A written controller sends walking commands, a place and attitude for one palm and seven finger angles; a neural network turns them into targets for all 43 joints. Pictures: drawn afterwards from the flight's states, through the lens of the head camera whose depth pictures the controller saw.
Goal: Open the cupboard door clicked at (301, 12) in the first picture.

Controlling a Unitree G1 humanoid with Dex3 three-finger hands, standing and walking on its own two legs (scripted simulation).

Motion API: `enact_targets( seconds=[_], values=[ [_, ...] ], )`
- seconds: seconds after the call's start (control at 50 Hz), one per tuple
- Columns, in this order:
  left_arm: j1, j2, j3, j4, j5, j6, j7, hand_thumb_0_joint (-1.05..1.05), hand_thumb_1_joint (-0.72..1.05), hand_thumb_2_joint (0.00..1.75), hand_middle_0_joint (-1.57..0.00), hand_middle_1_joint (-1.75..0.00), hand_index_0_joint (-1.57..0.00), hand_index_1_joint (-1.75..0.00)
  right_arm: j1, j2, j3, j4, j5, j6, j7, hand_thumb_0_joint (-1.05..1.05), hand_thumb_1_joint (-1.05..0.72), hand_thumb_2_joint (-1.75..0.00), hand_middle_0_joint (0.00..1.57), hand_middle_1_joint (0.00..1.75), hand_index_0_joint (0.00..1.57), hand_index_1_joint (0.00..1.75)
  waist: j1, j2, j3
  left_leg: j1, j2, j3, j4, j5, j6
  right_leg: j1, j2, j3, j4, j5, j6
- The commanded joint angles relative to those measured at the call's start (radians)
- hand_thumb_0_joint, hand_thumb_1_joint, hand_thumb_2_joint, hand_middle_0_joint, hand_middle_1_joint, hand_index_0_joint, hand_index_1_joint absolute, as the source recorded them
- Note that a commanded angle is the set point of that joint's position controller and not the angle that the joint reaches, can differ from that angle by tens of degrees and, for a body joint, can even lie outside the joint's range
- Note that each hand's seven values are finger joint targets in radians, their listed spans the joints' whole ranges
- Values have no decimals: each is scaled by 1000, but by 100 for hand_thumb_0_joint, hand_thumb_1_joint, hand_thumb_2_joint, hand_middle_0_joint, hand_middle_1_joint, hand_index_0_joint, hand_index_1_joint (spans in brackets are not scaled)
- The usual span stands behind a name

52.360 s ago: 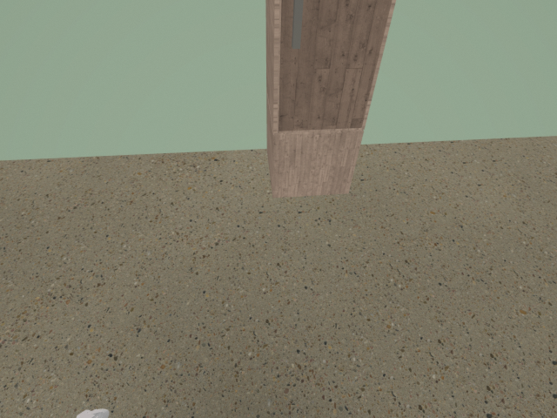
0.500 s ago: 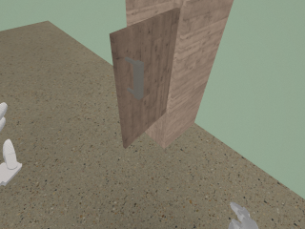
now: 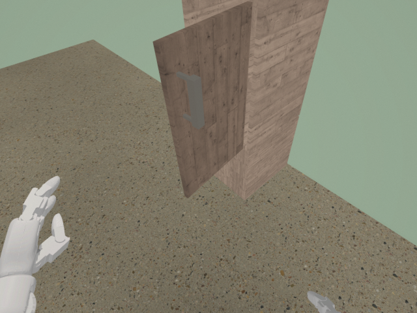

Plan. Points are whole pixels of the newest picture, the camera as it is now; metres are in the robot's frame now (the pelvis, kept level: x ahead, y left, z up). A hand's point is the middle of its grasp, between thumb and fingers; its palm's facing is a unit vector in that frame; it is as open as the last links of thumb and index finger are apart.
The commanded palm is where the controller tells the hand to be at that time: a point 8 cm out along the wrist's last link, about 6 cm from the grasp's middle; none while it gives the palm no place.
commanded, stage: let the arm hang, fingers relaxed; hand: left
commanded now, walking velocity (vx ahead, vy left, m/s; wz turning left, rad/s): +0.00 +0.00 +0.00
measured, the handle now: (189, 100) +0.61 +0.09 +0.10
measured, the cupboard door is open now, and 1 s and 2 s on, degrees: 96 96 96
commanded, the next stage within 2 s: look to check the result in 1.02 s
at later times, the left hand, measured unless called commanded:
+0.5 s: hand out of the picture -0.03 +0.18 -0.15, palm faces +0.06 -0.97 -0.23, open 7.2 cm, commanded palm none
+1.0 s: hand out of the picture -0.02 +0.14 -0.16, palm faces +0.06 -0.99 -0.15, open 7.4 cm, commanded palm none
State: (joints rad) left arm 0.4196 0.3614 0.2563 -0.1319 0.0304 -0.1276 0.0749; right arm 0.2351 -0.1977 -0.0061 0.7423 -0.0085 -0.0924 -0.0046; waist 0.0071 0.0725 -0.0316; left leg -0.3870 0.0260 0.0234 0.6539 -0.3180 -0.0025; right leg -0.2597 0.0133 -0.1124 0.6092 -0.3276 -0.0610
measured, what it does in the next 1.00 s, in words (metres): stands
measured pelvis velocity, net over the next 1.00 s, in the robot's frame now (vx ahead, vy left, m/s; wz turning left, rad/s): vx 0.00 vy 0.00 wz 0.00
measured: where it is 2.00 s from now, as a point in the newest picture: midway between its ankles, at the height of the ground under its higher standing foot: outside the picture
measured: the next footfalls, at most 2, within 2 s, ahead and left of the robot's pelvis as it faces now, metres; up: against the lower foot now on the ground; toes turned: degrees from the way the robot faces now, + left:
none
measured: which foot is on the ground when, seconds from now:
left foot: down 0.00-1.00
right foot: down 0.00-1.00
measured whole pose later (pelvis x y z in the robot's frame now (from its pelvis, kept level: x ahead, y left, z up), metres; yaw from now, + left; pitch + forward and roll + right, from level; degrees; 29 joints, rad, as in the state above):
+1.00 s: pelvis +0.00 +0.00 +0.02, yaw +0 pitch -3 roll +0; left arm 0.33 0.07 0.01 1.17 0.01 -0.02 0.04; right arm 0.33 -0.09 0.00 1.16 -0.02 0.02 -0.04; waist -0.01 0.02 0.03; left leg -0.19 0.04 0.08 0.42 -0.19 0.00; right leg -0.10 0.02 -0.11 0.41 -0.27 -0.05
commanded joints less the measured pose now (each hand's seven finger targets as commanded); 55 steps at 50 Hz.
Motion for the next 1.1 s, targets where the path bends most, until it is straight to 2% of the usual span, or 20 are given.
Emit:
enact_targets(
  seconds=[0.0, 0.04, 0.06, 0.08, 0.1, 0.12, 0.14, 0.16, 0.18, 0.2, 0.22, 0.28, 0.32, 0.38, 0.46, 0.6, 0.7, 0.78, 1.0, 1.08],
  values=[
    [-57, -44, -148, 449, 8, 120, -56, 0, 90, 90, -20, -30, -20, -30, -24, -113, -48, -72, -23, 77, 2, 0, -90, -90, 20, 30, 20, 30, -11, -437, 53, -128, -9, 13, 186, -154, 13, 88, -272, 194, -148, 604, -113],
    [-87, -32, -158, 584, 8, 126, -47, 0, 90, 90, -20, -30, -20, -30, -58, -93, -47, -52, -28, 97, 0, 0, -90, -90, 20, 30, 20, 30, 0, -360, 68, -113, -15, 32, 151, -157, 10, 152, -270, 175, -126, 794, -115],
    [-104, -23, -164, 650, 6, 126, -45, 0, 90, 90, -20, -30, -20, -30, -41, -77, -43, -28, -27, 103, -2, 0, -90, -90, 20, 30, 20, 30, -10, -320, 57, -68, -12, 34, 82, -122, 10, 168, -255, 155, -119, 808, -99],
    [-125, -18, -172, 713, -1, 126, -44, 0, 90, 90, -20, -30, -20, -30, -14, -70, -39, 6, -26, 107, -5, 0, -90, -90, 20, 30, 20, 30, -22, -272, 49, 11, -8, 35, 2, -45, 11, 141, -235, 138, -118, 743, -73],
    [-143, -22, -180, 773, -9, 124, -44, 0, 90, 90, -20, -30, -20, -30, 21, -72, -36, 47, -26, 105, -8, 0, -90, -90, 20, 30, 20, 30, -37, -188, 22, 118, 8, 15, -92, 130, 18, 104, -210, 129, -101, 640, -42],
    [-146, -29, -188, 821, -14, 125, -45, 0, 90, 90, -20, -30, -20, -30, 43, -92, -34, 75, -27, 101, -12, 0, -90, -90, 20, 30, 20, 30, -39, -73, -1, 212, 54, -44, -143, 354, 35, 50, -164, 104, -69, 482, -4],
    [-121, -68, -198, 869, -17, 129, -44, 0, 90, 90, -20, -30, -20, -30, 45, -114, -27, 106, -32, 97, -18, 0, -90, -90, 20, 30, 20, 30, -19, 56, -7, 224, 119, -99, -148, 427, 65, 31, -124, 92, -96, 272, 18],
    [-118, -74, -202, 930, -17, 134, -43, 0, 90, 90, -20, -30, -20, -30, 29, -104, -22, 135, -26, 99, -19, 0, -90, -90, 20, 30, 20, 30, -15, 153, 25, 170, 124, -108, -190, 333, 72, 49, -104, 77, -145, 114, 21],
    [-111, -102, -186, 966, -16, 135, -46, 0, 90, 90, -20, -30, -20, -30, 10, -80, -23, 148, -28, 102, -25, 0, -90, -90, 20, 30, 20, 30, -9, 222, 65, 122, 119, -109, -230, 232, 68, 60, -98, 73, -181, 76, 17],
    [-106, -105, -186, 996, -20, 136, -49, 0, 90, 90, -20, -30, -20, -30, 8, -61, -21, 156, -27, 107, -28, 0, -90, -90, 20, 30, 20, 30, -6, 238, 101, 78, 110, -106, -279, 104, 59, 74, -95, 78, -211, 51, 11],
    [-102, -102, -191, 1031, -18, 133, -51, 0, 90, 90, -20, -30, -20, -30, 11, -57, -21, 168, -24, 112, -31, 0, -90, -90, 20, 30, 20, 30, 0, 174, 123, 71, 97, -94, -265, 94, 50, 85, -101, 91, -245, 89, 3],
    [-94, -98, -210, 1113, -24, 114, -50, 0, 90, 90, -20, -30, -20, -30, 72, -42, -18, 223, -15, 105, -36, 0, -90, -90, 20, 30, 20, 30, -21, 31, 25, 185, 81, -38, -219, 246, 33, 137, -143, 122, -276, 269, -8],
    [-93, -102, -218, 1150, -25, 109, -47, 0, 90, 90, -20, -30, -20, -30, 95, -47, -19, 251, -10, 102, -39, 0, -90, -90, 20, 30, 20, 30, -24, -43, 7, 231, 89, -32, -225, 300, 32, 146, -140, 105, -274, 336, -4],
    [-76, -109, -228, 1199, -27, 109, -43, 0, 90, 90, -20, -30, -20, -30, 112, -46, -14, 294, -8, 100, -42, 0, -90, -90, 20, 30, 20, 30, -23, -63, 26, 249, 93, -26, -246, 316, 35, 141, -137, 99, -282, 341, 3],
    [-51, -126, -236, 1252, -28, 111, -38, 0, 90, 90, -20, -30, -20, -30, 119, -29, -7, 340, -9, 102, -42, 0, -90, -90, 20, 30, 20, 30, -19, -77, 103, 237, 92, -24, -280, 268, 36, 102, -133, 102, -304, 254, 3],
    [-22, -154, -240, 1287, -29, 113, -30, 0, 90, 90, -20, -30, -20, -30, 140, 0, -4, 386, -12, 108, -38, 0, -90, -90, 20, 30, 20, 30, -16, -102, 169, 215, 83, -21, -305, 177, 34, 50, -127, 116, -330, 117, 4],
    [-9, -169, -236, 1293, -28, 109, -26, 0, 90, 90, -20, -30, -20, -30, 151, 22, -4, 400, -14, 103, -40, 0, -90, -90, 20, 30, 20, 30, -15, -71, 149, 216, 82, -18, -304, 197, 34, 64, -127, 122, -320, 147, 2],
    [-6, -178, -234, 1294, -28, 111, -26, 0, 90, 90, -20, -30, -20, -30, 161, 34, -4, 404, -15, 104, -41, 0, -90, -90, 20, 30, 20, 30, -14, -47, 181, 196, 79, -16, -309, 169, 31, 42, -125, 122, -320, 115, 1],
    [-3, -188, -231, 1292, -28, 107, -26, 0, 90, 90, -20, -30, -20, -30, 179, 41, -7, 402, -16, 105, -42, 0, -90, -90, 20, 30, 20, 30, -21, -37, 163, 201, 78, -16, -297, 169, 28, 39, -126, 129, -326, 106, -1],
    [0, -188, -232, 1295, -28, 109, -27, 0, 90, 90, -20, -30, -20, -30, 180, 37, -6, 400, -15, 107, -41, 0, -90, -90, 20, 30, 20, 30, -19, -60, 180, 198, 78, -18, -296, 158, 28, 24, -124, 127, -329, 87, 0]
  ],
)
